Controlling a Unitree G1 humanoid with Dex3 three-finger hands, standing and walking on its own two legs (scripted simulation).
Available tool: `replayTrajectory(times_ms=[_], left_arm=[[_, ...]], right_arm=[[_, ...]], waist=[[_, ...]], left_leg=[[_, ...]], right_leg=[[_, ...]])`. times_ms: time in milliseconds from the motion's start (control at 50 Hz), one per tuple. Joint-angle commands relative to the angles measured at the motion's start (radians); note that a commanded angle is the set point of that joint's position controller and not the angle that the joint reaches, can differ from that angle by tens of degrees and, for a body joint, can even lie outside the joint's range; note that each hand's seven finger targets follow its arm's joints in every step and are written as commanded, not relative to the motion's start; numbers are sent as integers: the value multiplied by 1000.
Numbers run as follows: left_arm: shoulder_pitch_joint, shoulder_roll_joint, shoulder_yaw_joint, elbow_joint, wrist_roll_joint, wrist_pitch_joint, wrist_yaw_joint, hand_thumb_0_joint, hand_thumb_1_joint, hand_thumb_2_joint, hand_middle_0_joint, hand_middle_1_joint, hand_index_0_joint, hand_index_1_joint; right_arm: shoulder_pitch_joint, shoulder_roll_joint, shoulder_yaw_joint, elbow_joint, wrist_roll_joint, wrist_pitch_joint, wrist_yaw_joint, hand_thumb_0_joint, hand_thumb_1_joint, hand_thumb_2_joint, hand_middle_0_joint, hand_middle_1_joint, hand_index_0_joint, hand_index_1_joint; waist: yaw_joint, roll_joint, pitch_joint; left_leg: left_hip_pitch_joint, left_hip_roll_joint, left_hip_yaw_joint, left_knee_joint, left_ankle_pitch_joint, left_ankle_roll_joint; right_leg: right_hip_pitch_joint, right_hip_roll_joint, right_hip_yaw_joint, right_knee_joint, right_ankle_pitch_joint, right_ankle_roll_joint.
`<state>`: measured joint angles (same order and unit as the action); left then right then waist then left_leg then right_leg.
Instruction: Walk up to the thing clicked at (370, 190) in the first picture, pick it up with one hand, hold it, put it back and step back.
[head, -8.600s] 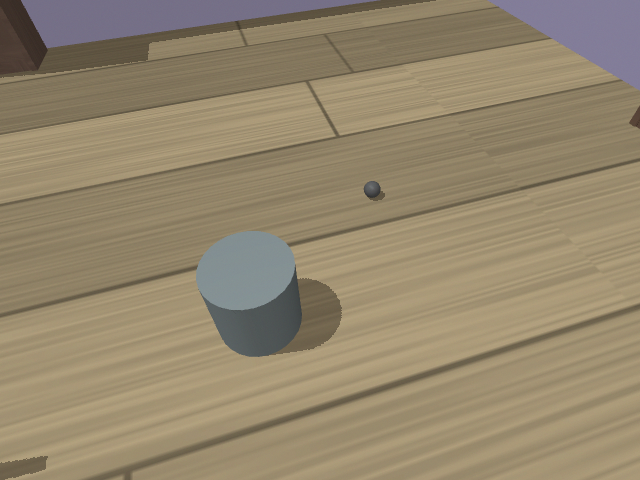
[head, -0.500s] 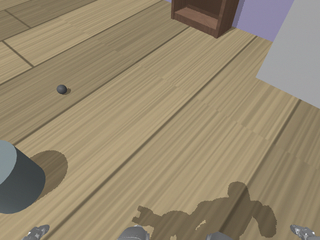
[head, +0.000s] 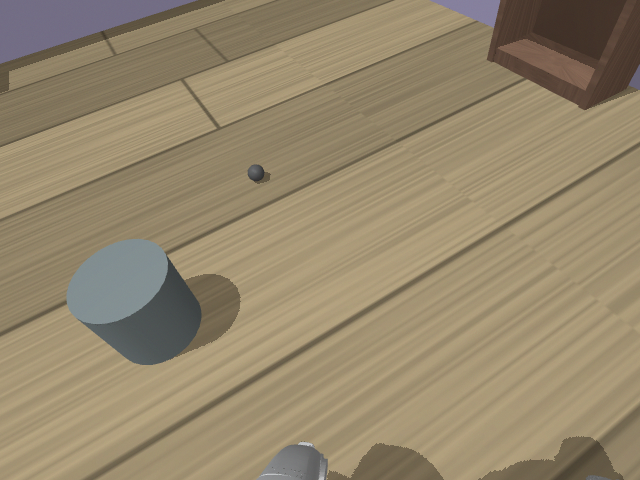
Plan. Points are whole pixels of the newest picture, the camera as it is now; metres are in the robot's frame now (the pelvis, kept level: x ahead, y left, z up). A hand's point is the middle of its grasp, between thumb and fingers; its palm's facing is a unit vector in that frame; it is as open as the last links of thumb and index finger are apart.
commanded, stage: walk up
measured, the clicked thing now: (256, 172) +1.43 +0.48 -0.72
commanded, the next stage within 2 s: stand in 1.10 s
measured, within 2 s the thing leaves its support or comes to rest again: neither
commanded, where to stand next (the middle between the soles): +0.09 +0.00 m, yaw +10 degrees
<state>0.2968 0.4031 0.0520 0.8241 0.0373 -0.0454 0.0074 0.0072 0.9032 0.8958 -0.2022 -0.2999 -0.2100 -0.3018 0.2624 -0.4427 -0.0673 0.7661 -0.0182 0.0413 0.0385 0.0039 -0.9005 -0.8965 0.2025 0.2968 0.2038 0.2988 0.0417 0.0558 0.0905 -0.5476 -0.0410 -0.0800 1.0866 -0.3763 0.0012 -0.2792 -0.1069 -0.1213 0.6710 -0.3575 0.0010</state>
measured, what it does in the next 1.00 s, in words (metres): steps on the spot: left foot, then right foot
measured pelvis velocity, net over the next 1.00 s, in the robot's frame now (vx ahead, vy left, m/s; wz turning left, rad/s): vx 0.03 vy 0.02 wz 0.22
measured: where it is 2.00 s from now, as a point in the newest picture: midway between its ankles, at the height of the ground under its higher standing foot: outside the picture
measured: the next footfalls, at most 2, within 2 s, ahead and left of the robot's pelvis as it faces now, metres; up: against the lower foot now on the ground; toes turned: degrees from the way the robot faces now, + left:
left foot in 0.14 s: +0.08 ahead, +0.15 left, +0.00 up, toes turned +7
right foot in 0.46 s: +0.10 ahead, -0.13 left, +0.00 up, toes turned +5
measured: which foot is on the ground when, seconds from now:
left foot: up 0.00-0.12, down 0.14-1.00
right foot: down 0.00-0.18, up 0.20-0.44, down 0.46-1.00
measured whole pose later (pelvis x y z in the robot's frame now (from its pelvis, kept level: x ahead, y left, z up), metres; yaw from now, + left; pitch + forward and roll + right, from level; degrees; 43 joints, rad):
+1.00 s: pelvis +0.03 +0.02 +0.00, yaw +13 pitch -1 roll -1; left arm 0.08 0.39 0.01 1.02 0.00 0.01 -0.02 0.01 0.91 0.90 -0.20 -0.30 -0.21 -0.30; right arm 0.13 -0.36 0.01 1.05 0.00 -0.02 0.00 0.00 -0.90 -0.90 0.20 0.30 0.20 0.30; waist 0.01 -0.01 0.07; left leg -0.33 -0.02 -0.11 0.62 -0.27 -0.01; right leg -0.24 -0.09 -0.10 0.58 -0.31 0.04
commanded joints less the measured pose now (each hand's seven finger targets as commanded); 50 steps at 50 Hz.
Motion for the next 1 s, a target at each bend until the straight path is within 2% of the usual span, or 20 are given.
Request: replayTrajectory(times_ms=[0,60,120,140,160,180,200,220,260,360,420,460,480,500,540,600,640,720,840,980], left_arm=[[-12,291,96,-92,12,-19,-1,0,900,900,-200,-300,-200,-300],[-24,296,93,-106,1,3,-13,0,900,900,-200,-300,-200,-300],[14,213,60,-103,-16,34,-17,0,900,900,-200,-300,-200,-300],[33,160,43,-106,-23,39,-18,0,900,900,-200,-300,-200,-300],[20,122,32,-130,-34,45,-20,0,900,900,-200,-300,-200,-300],[-31,224,60,-104,-30,53,-3,0,900,900,-200,-300,-200,-300],[-53,259,64,-95,-26,51,-2,0,900,900,-200,-300,-200,-300],[-39,254,66,-79,-28,53,-4,0,900,900,-200,-300,-200,-300],[31,219,64,-35,-38,52,-8,0,900,900,-200,-300,-200,-300],[35,197,62,7,-32,50,-8,0,900,900,-200,-300,-200,-300],[35,191,60,38,-26,39,-6,0,900,900,-200,-300,-200,-300],[8,251,69,32,-6,24,1,0,900,900,-200,-300,-200,-300],[-56,296,69,18,-7,23,0,0,900,900,-200,-300,-200,-300],[-159,323,72,-1,-6,25,-6,0,900,900,-200,-300,-200,-300],[-230,272,57,-8,-13,29,-10,0,900,900,-200,-300,-200,-300],[-163,208,33,28,-23,28,-10,0,900,900,-200,-300,-200,-300],[-133,204,32,62,-30,34,-12,0,900,900,-200,-300,-200,-300],[-194,222,26,80,-27,18,-11,0,900,900,-200,-300,-200,-300],[-214,211,17,123,-38,21,-8,0,900,900,-200,-300,-200,-300],[-253,198,12,155,-43,34,-12,0,900,900,-200,-300,-200,-300]], right_arm=[[-25,-145,-50,-65,4,-51,-8,0,-900,-900,200,300,200,300],[-9,-147,-54,-34,11,-72,-20,0,-900,-900,200,300,200,300],[84,-173,-68,30,8,-92,-48,0,-900,-900,200,300,200,300],[118,-223,-80,30,-2,-100,-58,0,-900,-900,200,300,200,300],[108,-294,-83,-3,-14,-108,-68,0,-900,-900,200,300,200,300],[82,-350,-92,4,1,-103,-69,0,-900,-900,200,300,200,300],[27,-333,-93,4,2,-97,-74,0,-900,-900,200,300,200,300],[-10,-279,-73,-6,2,-97,-76,0,-900,-900,200,300,200,300],[-37,-226,-48,-1,7,-107,-82,0,-900,-900,200,300,200,300],[-64,-226,-41,3,5,-98,-78,0,-900,-900,200,300,200,300],[-100,-208,-30,5,15,-79,-74,0,-900,-900,200,300,200,300],[-106,-131,-7,2,31,-72,-72,0,-900,-900,200,300,200,300],[-106,-131,-11,17,30,-70,-74,0,-900,-900,200,300,200,300],[-70,-166,-27,50,22,-67,-77,0,-900,-900,200,300,200,300],[0,-177,-35,101,24,-75,-66,0,-900,-900,200,300,200,300],[-63,-170,-31,105,19,-92,-62,0,-900,-900,200,300,200,300],[-110,-206,-25,97,12,-95,-63,0,-900,-900,200,300,200,300],[-133,-164,-1,147,15,-87,-56,0,-900,-900,200,300,200,300],[-150,-157,16,199,20,-91,-52,0,-900,-900,200,300,200,300],[-189,-167,18,234,15,-84,-54,0,-900,-900,200,300,200,300]], waist=[[24,-313,-17],[11,-330,-65],[-35,-103,-130],[-60,35,-159],[-54,184,-161],[-79,128,-143],[-60,90,-72],[-45,57,-51],[-12,91,-68],[-17,161,-121],[1,113,-123],[4,-69,-112],[-15,-171,-78],[-44,-227,-56],[-95,-189,-29],[-42,-103,-94],[-14,-77,-123],[-33,-108,-81],[-20,-63,-161],[-21,-28,-128]], left_leg=[[-34,35,81,-230,-5,-14],[163,19,130,-393,48,-13],[432,-26,140,-528,185,15],[502,75,-61,-582,132,77],[490,338,-508,-686,137,189],[335,415,-636,-734,16,310],[255,393,-606,-738,-43,319],[252,321,-427,-693,24,266],[276,249,-286,-610,256,203],[172,225,-239,-577,300,206],[86,154,-176,-492,216,148],[33,69,-108,-349,135,71],[62,-19,-11,-256,-37,39],[149,7,39,-149,-166,24],[240,15,58,-316,-103,31],[289,103,-143,-500,181,84],[200,183,-307,-568,57,150],[149,64,-97,-516,148,48],[241,97,-121,-536,346,60],[212,110,-150,-626,262,60]], right_leg=[[128,-160,136,-244,120,-177],[50,-172,94,-149,172,-171],[-90,-115,9,131,137,-104],[-199,-72,2,285,18,-64],[-361,33,36,375,-221,-15],[-281,-12,143,408,-306,-16],[-266,-33,160,404,-291,-16],[-266,-41,173,379,-252,-20],[-243,-36,162,308,-170,-25],[-76,17,97,173,-129,-22],[73,71,50,-57,27,-35],[70,-73,263,-186,49,-90],[-43,-209,431,-290,-57,-169],[-157,-294,492,-308,-98,-235],[-184,-198,311,-230,-34,-183],[-141,-42,161,-47,66,-66],[-64,20,140,-14,-65,-37],[18,-79,217,-191,-22,-84],[96,-56,135,-188,128,-56],[122,-36,108,-218,53,-44]])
